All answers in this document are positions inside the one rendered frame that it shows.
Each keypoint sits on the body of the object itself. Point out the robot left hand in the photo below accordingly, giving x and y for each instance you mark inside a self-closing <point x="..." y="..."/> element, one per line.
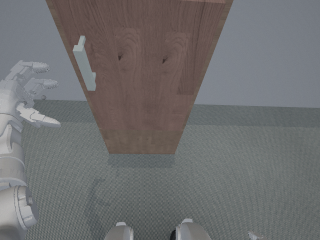
<point x="12" y="94"/>

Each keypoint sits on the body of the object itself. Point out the robot right hand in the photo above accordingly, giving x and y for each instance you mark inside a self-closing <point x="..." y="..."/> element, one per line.
<point x="256" y="236"/>

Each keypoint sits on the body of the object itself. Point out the left robot forearm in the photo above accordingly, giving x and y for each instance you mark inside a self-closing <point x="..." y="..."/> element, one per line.
<point x="12" y="156"/>

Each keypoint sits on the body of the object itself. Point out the cupboard door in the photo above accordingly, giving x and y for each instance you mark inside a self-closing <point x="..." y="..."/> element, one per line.
<point x="148" y="56"/>

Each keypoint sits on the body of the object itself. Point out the handle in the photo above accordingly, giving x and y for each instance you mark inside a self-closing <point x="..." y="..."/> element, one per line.
<point x="84" y="65"/>

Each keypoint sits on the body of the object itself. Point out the left robot upper arm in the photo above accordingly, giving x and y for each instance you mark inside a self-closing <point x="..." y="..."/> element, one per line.
<point x="18" y="212"/>

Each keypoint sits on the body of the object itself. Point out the robot thigh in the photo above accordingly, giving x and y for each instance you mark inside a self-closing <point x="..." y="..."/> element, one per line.
<point x="120" y="232"/>
<point x="191" y="231"/>

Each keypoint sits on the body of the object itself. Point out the left robot thigh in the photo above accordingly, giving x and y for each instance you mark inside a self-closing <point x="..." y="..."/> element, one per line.
<point x="120" y="232"/>

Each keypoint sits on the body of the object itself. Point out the right robot thigh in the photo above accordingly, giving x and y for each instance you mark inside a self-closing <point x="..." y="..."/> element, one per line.
<point x="191" y="231"/>

